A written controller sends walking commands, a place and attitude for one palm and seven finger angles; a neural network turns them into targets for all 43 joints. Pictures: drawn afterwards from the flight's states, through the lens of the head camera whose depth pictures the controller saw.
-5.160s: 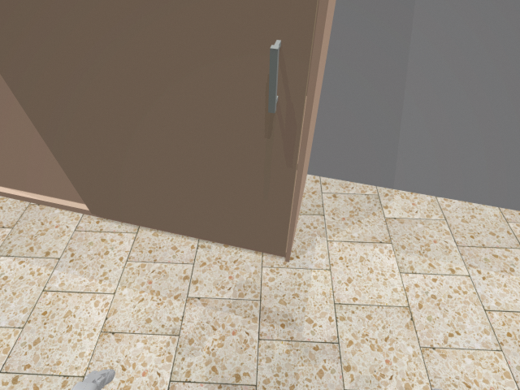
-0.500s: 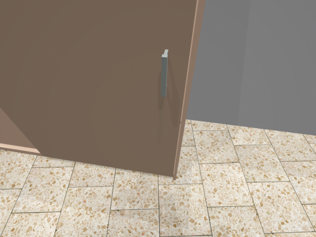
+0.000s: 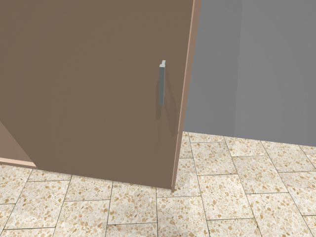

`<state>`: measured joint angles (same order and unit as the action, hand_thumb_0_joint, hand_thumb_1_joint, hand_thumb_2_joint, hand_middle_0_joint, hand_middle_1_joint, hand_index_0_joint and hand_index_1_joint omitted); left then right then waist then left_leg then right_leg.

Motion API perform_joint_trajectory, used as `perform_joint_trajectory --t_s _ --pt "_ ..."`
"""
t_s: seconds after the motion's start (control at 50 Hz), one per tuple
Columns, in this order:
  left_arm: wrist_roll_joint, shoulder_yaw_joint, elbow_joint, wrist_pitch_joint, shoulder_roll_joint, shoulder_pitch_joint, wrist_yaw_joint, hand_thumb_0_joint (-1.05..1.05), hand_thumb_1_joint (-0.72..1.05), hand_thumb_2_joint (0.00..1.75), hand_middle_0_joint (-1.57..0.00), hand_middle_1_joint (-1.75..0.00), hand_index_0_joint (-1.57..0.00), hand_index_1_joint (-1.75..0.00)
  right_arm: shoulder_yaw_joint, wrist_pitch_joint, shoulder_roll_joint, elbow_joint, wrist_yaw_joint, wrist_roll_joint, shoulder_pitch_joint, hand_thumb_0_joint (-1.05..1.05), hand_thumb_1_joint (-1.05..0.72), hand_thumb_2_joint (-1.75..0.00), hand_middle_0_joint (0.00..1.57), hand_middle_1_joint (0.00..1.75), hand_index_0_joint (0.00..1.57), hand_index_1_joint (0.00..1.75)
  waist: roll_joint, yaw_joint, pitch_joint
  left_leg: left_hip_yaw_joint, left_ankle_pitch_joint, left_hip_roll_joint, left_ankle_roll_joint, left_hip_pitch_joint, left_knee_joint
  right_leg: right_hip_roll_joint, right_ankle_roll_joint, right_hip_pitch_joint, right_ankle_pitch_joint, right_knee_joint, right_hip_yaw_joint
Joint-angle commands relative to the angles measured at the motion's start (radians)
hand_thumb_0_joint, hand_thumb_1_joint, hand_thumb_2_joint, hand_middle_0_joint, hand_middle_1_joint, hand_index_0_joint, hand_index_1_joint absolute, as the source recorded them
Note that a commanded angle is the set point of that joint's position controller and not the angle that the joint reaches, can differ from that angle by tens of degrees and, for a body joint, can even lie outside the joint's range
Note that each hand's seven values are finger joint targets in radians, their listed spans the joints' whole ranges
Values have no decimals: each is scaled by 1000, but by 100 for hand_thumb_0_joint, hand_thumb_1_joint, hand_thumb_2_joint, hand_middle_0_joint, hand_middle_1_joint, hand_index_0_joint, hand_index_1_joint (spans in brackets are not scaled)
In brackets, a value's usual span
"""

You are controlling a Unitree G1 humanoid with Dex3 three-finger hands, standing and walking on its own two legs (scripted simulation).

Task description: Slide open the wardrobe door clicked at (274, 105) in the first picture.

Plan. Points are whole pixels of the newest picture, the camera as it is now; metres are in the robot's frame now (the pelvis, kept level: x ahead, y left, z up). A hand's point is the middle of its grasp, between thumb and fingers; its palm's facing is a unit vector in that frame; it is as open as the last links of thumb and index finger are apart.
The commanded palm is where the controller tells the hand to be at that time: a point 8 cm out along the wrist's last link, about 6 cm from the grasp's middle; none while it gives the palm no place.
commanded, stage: look again from close up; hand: right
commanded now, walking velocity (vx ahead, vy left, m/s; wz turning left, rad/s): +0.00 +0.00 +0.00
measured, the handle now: (162, 83) +0.58 +0.02 +0.11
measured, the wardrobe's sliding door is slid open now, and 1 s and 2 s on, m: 0.00 0.00 0.00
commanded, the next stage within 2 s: none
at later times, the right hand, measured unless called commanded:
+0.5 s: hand out of the picture -0.05 -0.19 -0.17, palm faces +0.01 +0.99 -0.16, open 7.4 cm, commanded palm none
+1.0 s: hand out of the picture -0.10 -0.18 -0.17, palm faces +0.07 +0.99 -0.16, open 7.4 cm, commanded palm none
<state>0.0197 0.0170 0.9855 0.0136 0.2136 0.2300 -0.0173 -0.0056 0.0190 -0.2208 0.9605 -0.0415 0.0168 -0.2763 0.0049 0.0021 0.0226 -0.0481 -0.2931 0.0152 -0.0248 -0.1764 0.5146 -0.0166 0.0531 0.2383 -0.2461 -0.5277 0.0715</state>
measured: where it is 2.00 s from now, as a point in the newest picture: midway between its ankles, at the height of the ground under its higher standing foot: outside the picture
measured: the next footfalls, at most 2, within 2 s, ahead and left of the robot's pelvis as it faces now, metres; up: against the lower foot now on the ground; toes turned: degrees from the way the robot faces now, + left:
none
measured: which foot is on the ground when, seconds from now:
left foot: down 0.00-1.00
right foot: down 0.00-1.00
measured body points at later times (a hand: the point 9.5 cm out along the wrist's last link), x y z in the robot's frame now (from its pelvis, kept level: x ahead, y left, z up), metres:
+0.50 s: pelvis -0.03 -0.02 +0.01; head -0.03 -0.04 +0.46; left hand -0.03 +0.21 -0.14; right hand -0.05 -0.24 -0.16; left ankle -0.01 +0.10 -0.73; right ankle +0.03 -0.08 -0.73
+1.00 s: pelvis -0.04 -0.03 +0.00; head -0.06 -0.04 +0.45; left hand -0.03 +0.19 -0.15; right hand -0.10 -0.24 -0.16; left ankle -0.01 +0.10 -0.73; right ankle +0.03 -0.08 -0.73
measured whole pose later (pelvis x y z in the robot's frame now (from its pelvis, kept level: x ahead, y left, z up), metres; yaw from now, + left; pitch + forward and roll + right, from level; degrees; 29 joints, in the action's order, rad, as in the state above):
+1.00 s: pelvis -0.04 -0.03 +0.00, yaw +0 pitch -2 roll +1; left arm 0.01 0.03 1.09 -0.02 0.15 0.30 -0.01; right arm -0.01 0.00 -0.10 1.09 -0.04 0.03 -0.45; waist 0.00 0.02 0.01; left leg -0.02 -0.19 -0.03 0.02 -0.23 0.45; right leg -0.06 0.09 0.26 -0.13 -0.40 0.10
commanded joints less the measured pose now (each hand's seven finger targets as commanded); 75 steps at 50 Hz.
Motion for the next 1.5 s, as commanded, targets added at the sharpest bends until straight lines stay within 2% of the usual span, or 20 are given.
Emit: perform_joint_trajectory --t_s 0.0,0.1,0.2,0.3,0.46,0.54,0.68,0.74,0.88,0.9,1.04,1.08,1.18,1.22,1.28,1.32,1.48 --pt "0 16 -46 10 128 7 -2 0 90 90 -20 -30 -20 -30 -16 6 -125 -49 -4 1 -37 0 -90 -90 20 30 20 30 -3 -1 -92 128 147 -115 -24 -60 -126 117 -5 15 133 128 -134" --pt "1 9 -39 5 133 -5 5 0 90 90 -20 -30 -20 -30 -8 0 -124 -48 1 2 -23 0 -90 -90 20 30 20 30 -13 -4 -90 130 74 -114 -16 -60 -160 117 -14 11 40 176 -142" --pt "-2 3 -13 2 114 10 9 0 90 90 -20 -30 -20 -30 0 1 -106 -30 2 0 -41 0 -90 -90 20 30 20 30 -2 -6 -55 130 76 -120 -8 -39 -181 116 -20 -10 32 191 -141" --pt "-5 1 16 -4 99 35 9 0 90 90 -20 -30 -20 -30 5 -4 -80 -1 0 2 -76 0 -90 -90 20 30 20 30 -11 -5 -90 121 35 -114 -1 -40 -191 122 -22 33 -73 239 -160" --pt "-9 7 58 -7 71 89 5 0 90 90 -20 -30 -20 -30 5 -5 -33 50 -5 5 -143 0 -90 -90 20 30 20 30 -12 -2 -87 100 30 -108 4 -30 -175 130 -17 59 -140 269 -181" --pt "-9 13 69 -10 66 104 1 0 90 90 -20 -30 -20 -30 3 -10 -7 73 -6 9 -176 0 -90 -90 20 30 20 30 -50 0 -97 76 26 -94 10 -31 -147 144 -13 84 -215 308 -204" --pt "-9 22 77 -15 57 112 -3 0 90 90 -20 -30 -20 -30 -3 -17 29 108 -6 17 -234 0 -90 -90 20 30 20 30 -37 10 -118 53 17 -78 19 -25 -106 160 -7 133 -309 357 -233" --pt "-9 24 76 -15 52 114 -4 0 90 90 -20 -30 -20 -30 -3 -15 36 114 -7 17 -246 0 -90 -90 20 30 20 30 -21 8 -119 61 24 -83 17 -43 -116 154 -8 115 -283 345 -223" --pt "-8 29 74 -21 45 114 -3 0 90 90 -20 -30 -20 -30 -10 -17 46 124 -8 20 -276 0 -90 -90 20 30 20 30 -26 9 -138 67 -27 -77 16 -83 -114 148 -14 127 -319 352 -215" --pt "-6 31 75 -22 43 116 -3 0 90 90 -20 -30 -20 -30 -11 -17 46 125 -9 20 -277 0 -90 -90 20 30 20 30 -11 8 -139 67 -34 -74 15 -86 -111 147 -17 127 -321 355 -216" --pt "-7 23 75 -19 20 135 0 0 90 90 -20 -30 -20 -30 -10 -7 38 116 -9 16 -262 0 -90 -90 20 30 20 30 37 -4 -136 123 -104 -104 5 -149 -186 116 -17 80 -224 282 -176" --pt "-6 21 78 -17 17 144 0 0 90 90 -20 -30 -20 -30 -11 -6 39 114 -8 15 -258 0 -90 -90 20 30 20 30 16 -8 -139 125 -114 -102 4 -160 -188 116 -18 76 -221 282 -176" --pt "-4 22 81 -19 13 146 -1 0 90 90 -20 -30 -20 -30 -14 -10 41 118 -6 16 -273 0 -90 -90 20 30 20 30 -17 4 -142 111 -126 -92 6 -138 -175 115 -18 118 -265 294 -182" --pt "-4 20 78 -21 11 145 0 0 90 90 -20 -30 -20 -30 -14 -9 37 118 -6 17 -279 0 -90 -90 20 30 20 30 4 7 -147 118 -133 -96 5 -133 -185 110 -17 131 -258 278 -175" --pt "-5 17 82 -15 -5 161 -2 0 90 90 -20 -30 -20 -30 -12 -4 46 110 -6 12 -259 0 -90 -90 20 30 20 30 16 -3 -126 131 -96 -106 -1 -144 -189 106 -17 87 -181 247 -166" --pt "-5 17 85 -14 -4 168 -2 0 90 90 -20 -30 -20 -30 -12 -2 45 106 -7 11 -252 0 -90 -90 20 30 20 30 23 -5 -120 130 -105 -107 -1 -151 -193 109 -16 78 -177 240 -168" --pt "-5 14 93 -9 -5 168 -5 0 90 90 -20 -30 -20 -30 -11 -4 56 110 -7 11 -244 0 -90 -90 20 30 20 30 -38 4 -125 98 -18 -91 3 -94 -147 127 -14 118 -210 285 -197"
